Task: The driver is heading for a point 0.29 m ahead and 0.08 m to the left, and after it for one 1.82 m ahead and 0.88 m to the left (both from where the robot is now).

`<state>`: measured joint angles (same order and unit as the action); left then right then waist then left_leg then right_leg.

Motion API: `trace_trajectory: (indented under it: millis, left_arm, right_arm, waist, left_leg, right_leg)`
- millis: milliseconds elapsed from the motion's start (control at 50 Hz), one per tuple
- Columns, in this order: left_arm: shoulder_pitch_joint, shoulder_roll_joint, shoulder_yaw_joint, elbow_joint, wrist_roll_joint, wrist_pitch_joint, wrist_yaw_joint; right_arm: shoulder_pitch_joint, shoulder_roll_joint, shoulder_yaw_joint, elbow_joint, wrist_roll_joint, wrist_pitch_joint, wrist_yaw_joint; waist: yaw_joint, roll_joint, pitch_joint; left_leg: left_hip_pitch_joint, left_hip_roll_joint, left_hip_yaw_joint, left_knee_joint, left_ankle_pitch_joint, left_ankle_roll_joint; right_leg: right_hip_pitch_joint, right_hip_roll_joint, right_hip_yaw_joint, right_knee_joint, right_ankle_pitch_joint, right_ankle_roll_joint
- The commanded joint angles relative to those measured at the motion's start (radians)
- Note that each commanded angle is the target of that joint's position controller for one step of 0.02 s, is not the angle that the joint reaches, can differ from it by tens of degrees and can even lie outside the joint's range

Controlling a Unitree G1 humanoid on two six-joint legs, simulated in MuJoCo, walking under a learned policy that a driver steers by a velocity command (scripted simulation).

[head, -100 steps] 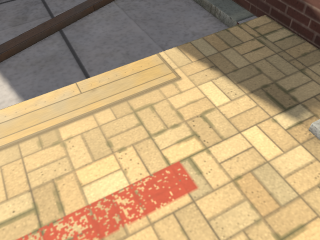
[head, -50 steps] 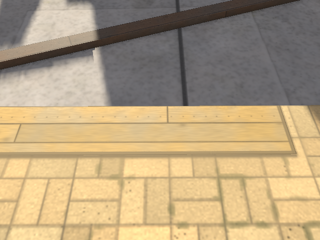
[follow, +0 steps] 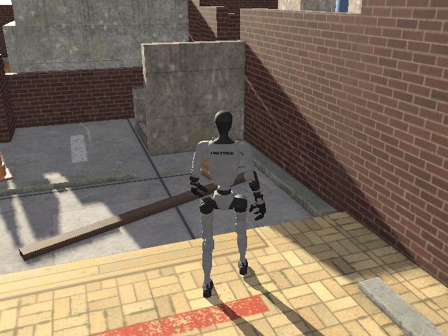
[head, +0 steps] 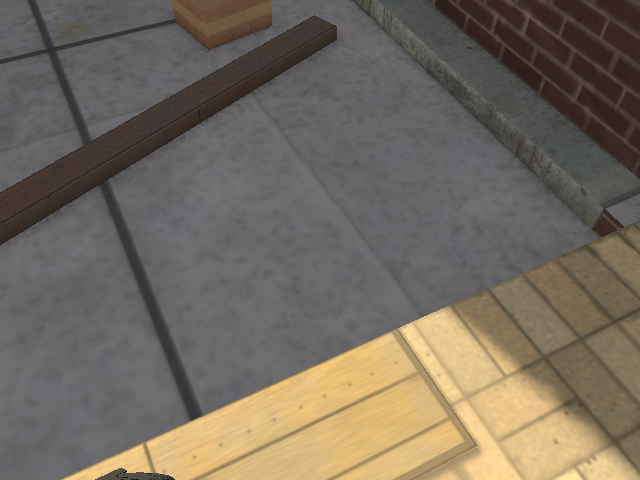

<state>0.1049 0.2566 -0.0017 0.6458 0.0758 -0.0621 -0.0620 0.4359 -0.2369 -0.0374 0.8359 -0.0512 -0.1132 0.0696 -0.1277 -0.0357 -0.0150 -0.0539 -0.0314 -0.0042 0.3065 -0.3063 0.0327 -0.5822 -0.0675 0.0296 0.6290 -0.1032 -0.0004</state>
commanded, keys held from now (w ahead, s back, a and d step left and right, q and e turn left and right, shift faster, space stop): w+q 0.10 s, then q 0.90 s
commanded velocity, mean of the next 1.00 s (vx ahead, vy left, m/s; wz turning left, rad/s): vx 0.17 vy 0.00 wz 0.51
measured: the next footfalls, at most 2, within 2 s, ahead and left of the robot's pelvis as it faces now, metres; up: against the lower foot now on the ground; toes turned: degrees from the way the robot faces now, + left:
right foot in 0.06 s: +0.19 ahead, -0.14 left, +0.00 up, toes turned +0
left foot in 0.50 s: +0.32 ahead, +0.14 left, +0.00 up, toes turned +18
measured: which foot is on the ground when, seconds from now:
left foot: down 0.00-0.08, up 0.10-0.48, down 0.50-1.00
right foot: up 0.00-0.04, down 0.06-0.52, up 0.54-0.98, down 1.00-1.00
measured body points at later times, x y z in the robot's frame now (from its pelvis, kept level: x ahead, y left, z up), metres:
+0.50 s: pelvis +0.21 +0.01 +0.00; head +0.23 +0.02 +0.44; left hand +0.24 +0.32 -0.10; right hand +0.45 -0.18 -0.10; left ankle +0.28 +0.13 -0.73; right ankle +0.15 -0.14 -0.74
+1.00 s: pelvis +0.27 +0.01 +0.00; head +0.30 +0.03 +0.45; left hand +0.21 +0.31 -0.11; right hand +0.54 -0.14 -0.09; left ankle +0.28 +0.13 -0.74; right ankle +0.32 -0.09 -0.74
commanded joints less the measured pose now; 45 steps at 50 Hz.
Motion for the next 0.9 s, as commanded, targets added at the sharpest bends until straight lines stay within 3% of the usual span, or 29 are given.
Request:
trace_trajectory:
  millis: [20,40,60,80,100,120,140,160,180,200,220,300,340,400,460,500,520,540,560,580,600,620,640,680,700,740,780,840,900]
  left_arm:
    - [-0.072,0.104,0.018,-0.083,-0.014,-0.033,0.015]
    - [-0.062,0.121,0.023,-0.083,-0.026,-0.043,0.022]
    - [0.021,0.163,0.041,-0.067,-0.037,-0.056,0.029]
    - [0.212,0.222,0.058,-0.024,-0.028,-0.066,0.035]
    - [0.43,0.228,0.052,0.019,-0.03,-0.052,0.044]
    - [0.479,0.179,0.052,0.051,-0.011,-0.058,0.055]
    - [0.374,0.183,0.057,0.056,-0.03,-0.062,0.058]
    - [0.282,0.124,0.043,0.039,-0.037,-0.057,0.067]
    - [0.232,0.082,0.029,0.039,-0.043,-0.055,0.07]
    - [0.164,0.062,0.03,0.012,-0.034,-0.057,0.079]
    - [0.116,0.058,0.034,-0.006,-0.025,-0.061,0.089]
    - [0.078,0.188,0.096,-0.014,-0.003,-0.069,0.103]
    - [0.083,0.202,0.11,-0.006,0.009,-0.069,0.093]
    - [0.052,0.197,0.118,-0.004,0.004,-0.074,0.079]
    - [0.053,0.201,0.12,0.011,-0.005,-0.069,0.086]
    - [0.073,0.192,0.11,0.022,-0.02,-0.064,0.09]
    - [0.148,0.154,0.099,0.018,-0.029,-0.059,0.084]
    - [0.251,0.065,0.063,-0.029,-0.001,-0.059,0.078]
    - [0.133,0.11,0.06,-0.029,-0.02,-0.052,0.055]
    - [0.005,0.127,0.066,-0.048,-0.031,-0.039,0.05]
    - [0.026,0.18,0.085,-0.031,-0.02,-0.031,0.066]
    - [0.066,0.191,0.09,-0.017,-0.005,-0.029,0.083]
    - [0.074,0.16,0.074,-0.012,0.002,-0.027,0.094]
    - [0.116,0.142,0.064,0.002,0.002,-0.012,0.099]
    - [0.145,0.133,0.059,0.017,-0.008,-0.002,0.09]
    - [0.163,0.132,0.053,0.038,-0.021,0.02,0.075]
    - [0.145,0.136,0.048,0.044,-0.026,0.035,0.073]
    - [0.105,0.143,0.042,0.047,-0.025,0.03,0.088]
    - [0.102,0.148,0.041,0.054,-0.033,0.015,0.096]
  right_arm:
    - [-0.06,-0.189,-0.034,-0.056,0.001,-0.011,0.004]
    - [-0.05,-0.185,-0.03,-0.043,-0.004,-0.009,0.001]
    - [-0.063,-0.172,-0.024,-0.043,-0.014,-0.013,0.0]
    - [-0.031,-0.077,0.005,-0.06,-0.022,-0.022,-0.003]
    - [0.092,0.031,0.042,-0.088,-0.03,-0.042,0.006]
    - [-0.111,-0.072,0.009,-0.095,0.0,-0.043,0.01]
    - [-0.147,-0.079,0.0,-0.098,0.017,-0.042,-0.011]
    - [-0.125,-0.095,-0.007,-0.083,0.01,-0.037,-0.034]
    - [-0.126,-0.07,0.002,-0.095,-0.011,-0.03,-0.045]
    - [-0.146,-0.051,0.013,-0.104,-0.024,-0.019,-0.042]
    - [-0.152,-0.033,0.014,-0.106,-0.023,-0.009,-0.037]
    - [-0.198,-0.014,0.025,-0.1,0.003,0.014,0.026]
    - [-0.22,-0.03,0.028,-0.106,0.012,0.026,0.044]
    - [-0.218,-0.084,0.012,-0.104,0.007,0.034,0.035]
    - [-0.262,-0.12,-0.008,-0.119,0.003,0.025,0.023]
    - [-0.27,-0.191,-0.044,-0.13,0.019,-0.001,0.01]
    - [-0.229,-0.29,-0.078,-0.129,0.019,-0.019,-0.013]
    - [-0.109,-0.388,-0.102,-0.138,0.019,-0.005,-0.035]
    - [-0.023,-0.333,-0.093,-0.103,0.003,-0.015,-0.046]
    - [-0.012,-0.311,-0.101,-0.073,0.001,-0.025,-0.056]
    - [-0.08,-0.268,-0.094,-0.079,0.027,-0.016,-0.062]
    - [-0.135,-0.213,-0.073,-0.096,0.045,-0.008,-0.062]
    - [-0.174,-0.187,-0.061,-0.112,0.047,-0.003,-0.063]
    - [-0.247,-0.183,-0.052,-0.153,0.029,0.003,-0.062]
    - [-0.275,-0.2,-0.055,-0.172,0.024,-0.001,-0.059]
    - [-0.275,-0.229,-0.063,-0.197,0.022,-0.013,-0.048]
    - [-0.241,-0.234,-0.067,-0.209,0.023,-0.021,-0.039]
    - [-0.185,-0.221,-0.067,-0.221,0.032,-0.018,-0.034]
    - [-0.18,-0.21,-0.062,-0.231,0.033,-0.005,-0.036]
  waist:
    - [0.08,0.103,0.048]
    - [0.101,0.102,0.031]
    - [0.153,0.085,-0.031]
    - [0.215,-0.065,-0.231]
    - [0.237,-0.294,-0.492]
    - [0.308,-0.131,-0.203]
    - [0.25,-0.112,-0.071]
    - [0.192,-0.076,-0.076]
    - [0.142,-0.063,-0.09]
    - [0.111,-0.05,-0.086]
    - [0.092,-0.044,-0.099]
    - [0.087,-0.027,-0.056]
    - [0.09,-0.034,-0.04]
    - [0.086,-0.038,-0.028]
    - [0.105,-0.023,-0.016]
    - [0.097,0.014,-0.056]
    - [0.115,0.144,-0.153]
    - [0.123,0.326,-0.401]
    - [0.031,0.154,-0.363]
    - [0.0,0.12,-0.204]
    - [0.042,0.119,-0.163]
    - [0.089,0.13,-0.137]
    - [0.125,0.117,-0.087]
    - [0.175,0.081,-0.095]
    - [0.186,0.09,-0.095]
    - [0.17,0.106,-0.093]
    - [0.14,0.108,-0.098]
    - [0.091,0.12,-0.098]
    - [0.075,0.129,-0.103]
  left_leg:
    - [-0.062,0.264,-0.236,-0.035,0.247,0.209]
    - [-0.091,0.248,-0.227,0.007,0.338,0.188]
    - [-0.161,0.19,-0.186,0.123,0.433,0.137]
    - [-0.318,0.064,-0.095,0.423,0.332,0.05]
    - [-0.627,-0.094,-0.042,0.698,-0.238,-0.007]
    - [-0.809,-0.03,-0.106,0.88,-0.228,0.014]
    - [-0.815,0.023,-0.083,0.947,-0.152,0.027]
    - [-0.73,0.073,-0.059,0.953,-0.124,0.02]
    - [-0.649,0.105,-0.069,0.915,-0.122,0.008]
    - [-0.589,0.128,-0.055,0.887,-0.152,-0.016]
    - [-0.566,0.135,-0.039,0.827,-0.149,-0.033]
    - [-0.435,0.109,0.06,0.543,0.125,-0.052]
    - [-0.441,0.115,0.027,0.451,0.237,-0.038]
    - [-0.462,0.122,-0.011,0.382,0.249,-0.014]
    - [-0.428,0.087,0.016,0.294,0.255,0.021]
    - [-0.261,-0.002,0.067,0.193,0.38,0.085]
    - [-0.071,0.053,-0.036,0.162,0.838,0.198]
    - [0.346,0.328,-0.461,0.107,1.014,0.469]
    - [0.389,0.389,-0.621,0.046,0.772,0.444]
    - [0.273,0.336,-0.521,0.036,0.685,0.358]
    - [0.162,0.303,-0.459,-0.004,0.582,0.324]
    - [0.041,0.285,-0.441,-0.033,0.539,0.314]
    - [-0.105,0.269,-0.414,-0.072,0.518,0.304]
    - [-0.228,0.221,-0.362,-0.115,0.446,0.277]
    - [-0.269,0.197,-0.33,-0.12,0.436,0.267]
    - [-0.294,0.174,-0.319,-0.121,0.39,0.258]
    - [-0.257,0.184,-0.364,-0.105,0.293,0.254]
    - [-0.168,0.216,-0.462,-0.076,0.149,0.262]
    - [-0.137,0.216,-0.519,-0.058,0.11,0.262]
  right_leg:
    - [0.136,0.03,-0.036,-0.125,0.066,-0.045]
    - [0.244,0.042,-0.051,-0.142,0.097,-0.076]
    - [0.429,0.038,-0.05,-0.102,0.121,-0.122]
    - [0.774,-0.115,0.081,-0.049,0.284,-0.267]
    - [1.191,-0.393,0.573,-0.213,0.143,-0.481]
    - [0.99,-0.357,0.595,-0.317,0.018,-0.356]
    - [0.797,-0.345,0.425,-0.328,0.047,-0.299]
    - [0.676,-0.331,0.314,-0.328,0.232,-0.293]
    - [0.594,-0.309,0.216,-0.328,0.479,-0.291]
    - [0.528,-0.295,0.14,-0.345,0.614,-0.288]
    - [0.516,-0.276,0.083,-0.378,0.626,-0.281]
    - [0.388,-0.191,-0.141,-0.444,0.637,-0.237]
    - [0.424,-0.223,-0.149,-0.445,0.627,-0.231]
    - [0.509,-0.265,-0.159,-0.414,0.53,-0.219]
    - [0.565,-0.251,-0.198,-0.341,0.403,-0.173]
    - [0.533,-0.168,-0.243,-0.197,0.365,-0.099]
    - [0.474,-0.071,-0.303,-0.025,0.209,-0.004]
    - [0.204,0.063,-0.266,0.201,-0.503,0.094]
    - [0.032,0.094,-0.052,0.327,-0.66,0.071]
    - [-0.058,0.061,0.017,0.445,-0.629,0.056]
    - [-0.054,0.029,0.034,0.496,-0.586,0.053]
    - [-0.007,0.004,0.066,0.493,-0.543,0.047]
    - [0.065,-0.016,0.071,0.467,-0.509,0.042]
    - [0.181,0.004,0.049,0.395,-0.409,0.041]
    - [0.22,0.02,0.025,0.353,-0.358,0.046]
    - [0.248,0.044,-0.004,0.282,-0.308,0.065]
    - [0.231,0.041,0.009,0.218,-0.282,0.073]
    - [0.176,0.039,0.024,0.13,-0.286,0.063]
    - [0.191,0.062,0.015,0.019,-0.286,0.04]
Over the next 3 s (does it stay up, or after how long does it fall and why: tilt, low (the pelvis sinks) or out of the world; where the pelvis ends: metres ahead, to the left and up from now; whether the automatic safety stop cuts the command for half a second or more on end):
stays up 0.58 0.14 -0.04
